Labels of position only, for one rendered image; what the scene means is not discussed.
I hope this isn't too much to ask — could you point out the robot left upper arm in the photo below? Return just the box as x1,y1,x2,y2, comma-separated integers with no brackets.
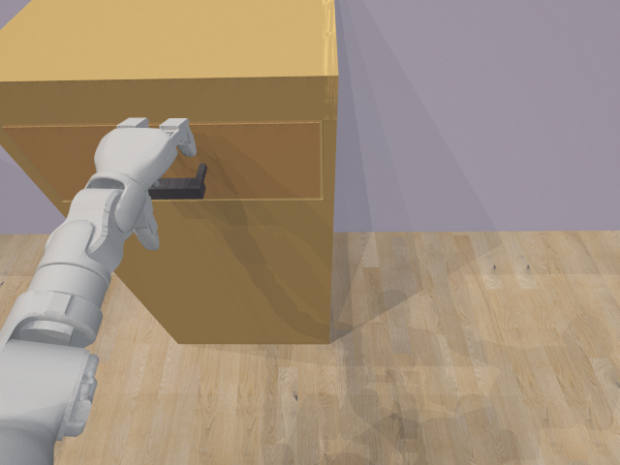
0,339,99,465

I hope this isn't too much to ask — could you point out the left robot forearm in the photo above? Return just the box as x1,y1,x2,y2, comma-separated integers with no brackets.
0,171,146,353

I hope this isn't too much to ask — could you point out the cabinet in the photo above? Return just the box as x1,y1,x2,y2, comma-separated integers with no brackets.
0,0,338,345

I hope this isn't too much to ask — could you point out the robot left hand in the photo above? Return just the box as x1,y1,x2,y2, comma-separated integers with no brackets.
94,118,197,251

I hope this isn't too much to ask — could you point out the drawer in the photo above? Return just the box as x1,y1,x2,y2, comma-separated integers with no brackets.
2,120,320,201

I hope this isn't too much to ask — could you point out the handle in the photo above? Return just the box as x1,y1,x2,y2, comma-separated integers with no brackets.
148,164,207,200

